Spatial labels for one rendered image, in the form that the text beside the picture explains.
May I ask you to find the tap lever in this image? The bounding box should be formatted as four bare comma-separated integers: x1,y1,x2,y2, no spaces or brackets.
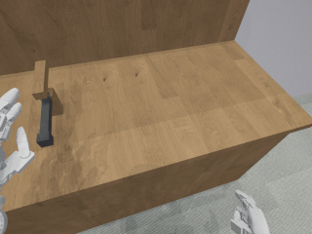
36,93,54,148

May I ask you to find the left robot hand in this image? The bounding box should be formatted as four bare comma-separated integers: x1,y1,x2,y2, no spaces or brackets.
0,88,35,192

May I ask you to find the right robot hand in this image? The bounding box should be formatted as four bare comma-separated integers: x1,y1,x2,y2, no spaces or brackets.
231,189,270,234

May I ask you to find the counter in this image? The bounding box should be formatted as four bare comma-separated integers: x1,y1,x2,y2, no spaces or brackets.
0,0,312,234

